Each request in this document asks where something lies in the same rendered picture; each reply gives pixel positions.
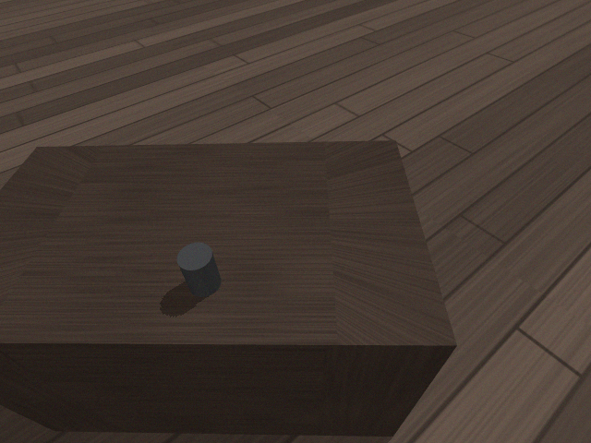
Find can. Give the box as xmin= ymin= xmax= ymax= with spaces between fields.
xmin=177 ymin=243 xmax=221 ymax=297

